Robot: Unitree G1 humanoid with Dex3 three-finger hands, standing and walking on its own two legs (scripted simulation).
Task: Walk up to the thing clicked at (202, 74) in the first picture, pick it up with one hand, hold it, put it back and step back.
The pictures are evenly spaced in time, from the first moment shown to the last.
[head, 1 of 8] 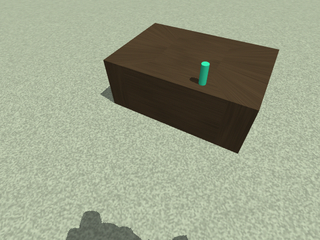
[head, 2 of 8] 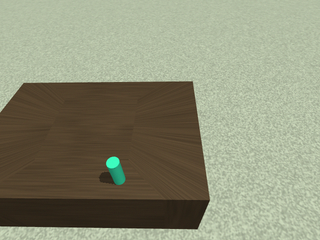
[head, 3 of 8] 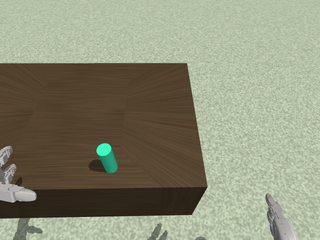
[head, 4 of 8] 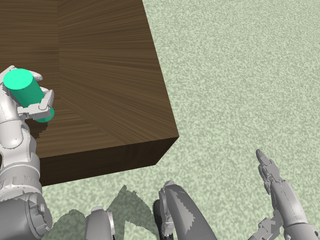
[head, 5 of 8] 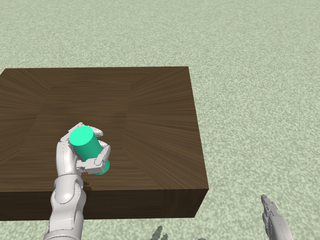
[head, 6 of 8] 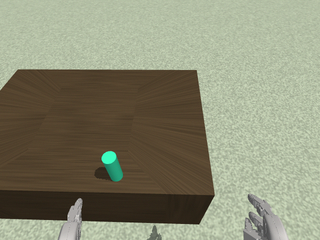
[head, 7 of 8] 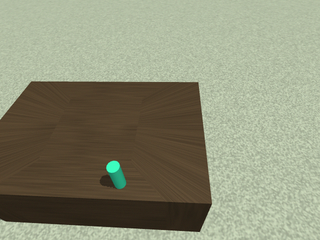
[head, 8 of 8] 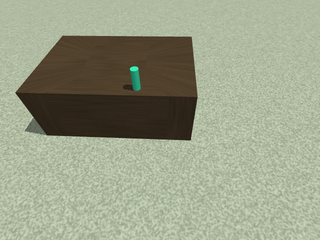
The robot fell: no
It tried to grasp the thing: yes
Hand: left
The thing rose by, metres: 0.27
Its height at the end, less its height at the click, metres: +0.00
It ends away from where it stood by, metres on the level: 0.02
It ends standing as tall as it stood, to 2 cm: yes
